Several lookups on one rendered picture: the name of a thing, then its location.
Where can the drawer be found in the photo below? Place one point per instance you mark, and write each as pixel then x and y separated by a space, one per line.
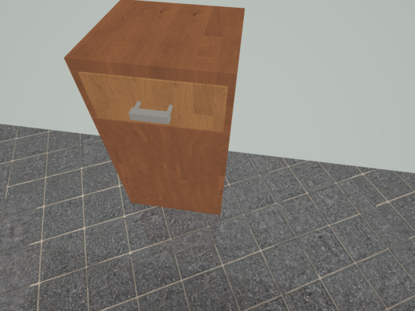
pixel 196 106

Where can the handle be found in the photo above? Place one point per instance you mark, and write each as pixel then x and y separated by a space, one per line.
pixel 149 115

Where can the cabinet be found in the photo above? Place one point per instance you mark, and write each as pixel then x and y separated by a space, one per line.
pixel 165 166

